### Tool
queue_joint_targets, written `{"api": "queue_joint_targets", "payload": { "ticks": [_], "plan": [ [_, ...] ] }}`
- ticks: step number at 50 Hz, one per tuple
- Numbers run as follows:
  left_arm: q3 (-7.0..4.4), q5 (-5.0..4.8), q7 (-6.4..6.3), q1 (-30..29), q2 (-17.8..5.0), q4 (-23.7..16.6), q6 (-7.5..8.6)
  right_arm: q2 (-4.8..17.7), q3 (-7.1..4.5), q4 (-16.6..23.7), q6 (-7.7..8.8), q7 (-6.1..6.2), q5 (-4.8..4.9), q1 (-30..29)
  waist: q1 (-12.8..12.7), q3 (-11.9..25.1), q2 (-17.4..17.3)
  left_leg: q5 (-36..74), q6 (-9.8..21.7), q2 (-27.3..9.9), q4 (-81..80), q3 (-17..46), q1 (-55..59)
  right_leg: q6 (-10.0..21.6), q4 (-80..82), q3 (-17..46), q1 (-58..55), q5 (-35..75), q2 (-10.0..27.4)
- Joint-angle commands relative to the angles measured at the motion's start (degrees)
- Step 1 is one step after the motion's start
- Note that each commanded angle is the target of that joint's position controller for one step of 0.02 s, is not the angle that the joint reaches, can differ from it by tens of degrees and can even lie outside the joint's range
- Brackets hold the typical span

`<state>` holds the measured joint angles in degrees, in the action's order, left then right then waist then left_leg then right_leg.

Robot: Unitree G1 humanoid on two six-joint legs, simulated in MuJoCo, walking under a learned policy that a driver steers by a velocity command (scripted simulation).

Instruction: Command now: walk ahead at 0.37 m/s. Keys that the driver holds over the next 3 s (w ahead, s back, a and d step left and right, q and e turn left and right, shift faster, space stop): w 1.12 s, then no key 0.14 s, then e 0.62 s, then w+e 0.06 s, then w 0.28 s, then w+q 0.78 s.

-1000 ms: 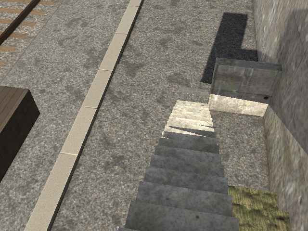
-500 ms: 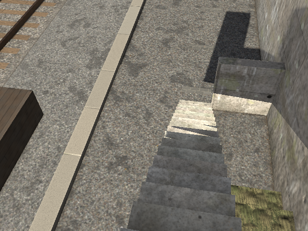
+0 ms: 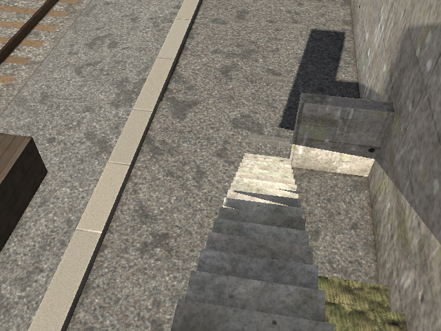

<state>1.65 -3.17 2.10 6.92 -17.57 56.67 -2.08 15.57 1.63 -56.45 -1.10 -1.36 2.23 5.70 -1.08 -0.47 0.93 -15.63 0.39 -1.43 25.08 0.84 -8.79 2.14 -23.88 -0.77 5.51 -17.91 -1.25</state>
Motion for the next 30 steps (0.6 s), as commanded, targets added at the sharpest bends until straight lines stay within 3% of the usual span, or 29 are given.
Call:
{"api": "queue_joint_targets", "payload": {
  "ticks": [1,3,4,8,11,14,21,28,30],
  "plan": [
    [-1.51,-0.23,0.41,-3.53,-7.31,-4.54,-0.37,5.61,-0.75,4.07,0.42,-0.84,0.69,-3.98,-0.45,4.09,-0.92,17.95,3.69,-2.9,1.89,-0.32,-0.41,4.2,-1.3,5.75,-2.11,13.89,7.83],
    [-1.26,-0.04,0.63,-4.37,-6.8,-5.82,-0.56,7.02,-0.78,5.45,-0.5,-0.87,0.9,-5.22,-0.64,3.46,-3.63,22.08,3.64,-3.66,3.0,1.19,1.22,2.84,-4.21,2.97,0.65,14.99,5.8],
    [-1.35,0.63,0.91,-4.34,-7.04,-5.77,-0.64,7.55,-0.8,6.04,-0.98,-0.78,1.15,-4.67,-0.47,3.94,-4.09,22.76,3.93,-3.7,3.53,2.1,1.7,2.6,-5.4,2.25,0.44,15.26,5.15],
    [-1.0,0.93,1.61,-4.02,-6.58,-6.73,-0.41,8.67,-1.15,8.64,-2.07,-0.69,1.74,-5.37,-0.03,2.42,-4.57,26.43,5.51,-4.54,4.9,5.1,4.21,1.13,-6.59,0.91,4.12,15.64,4.22],
    [-0.58,0.8,1.65,-4.16,-6.15,-8.34,-0.15,8.74,-1.29,10.94,-3.3,-0.48,1.15,-6.08,0.14,4.3,-3.68,31.13,5.23,-4.54,6.39,4.85,5.13,0.69,-6.74,0.81,1.84,21.83,4.8],
    [-0.19,0.03,0.75,-4.86,-5.81,-10.74,-0.08,8.5,-1.39,13.76,-4.7,0.2,0.47,-6.65,0.67,6.63,-1.6,32.66,4.23,-3.89,8.11,2.46,6.11,0.87,-6.84,0.85,-1.6,31.08,6.46],
    [1.13,0.64,-0.21,-6.97,-4.64,-17.62,-0.85,7.52,-0.73,20.09,-5.18,0.21,-0.33,-8.53,0.24,6.3,-0.68,34.55,3.62,-4.16,6.27,2.58,6.45,0.19,-5.6,0.46,-2.87,33.12,8.06],
    [2.15,1.35,0.44,-8.07,-3.78,-24.08,-1.46,6.67,0.32,26.04,-5.09,-0.49,-1.35,-10.14,0.11,6.21,-1.21,33.14,3.8,-5.33,2.32,4.22,6.86,-0.26,-1.84,0.88,-3.95,29.13,9.83],
    [2.31,1.37,0.6,-8.5,-3.83,-25.39,-1.26,6.23,0.64,27.4,-4.78,-0.77,-1.21,-10.42,0.29,5.93,-0.3,31.34,4.0,-5.74,1.13,4.99,7.36,-0.23,-0.35,1.19,-3.07,26.94,10.31]
  ]
}}
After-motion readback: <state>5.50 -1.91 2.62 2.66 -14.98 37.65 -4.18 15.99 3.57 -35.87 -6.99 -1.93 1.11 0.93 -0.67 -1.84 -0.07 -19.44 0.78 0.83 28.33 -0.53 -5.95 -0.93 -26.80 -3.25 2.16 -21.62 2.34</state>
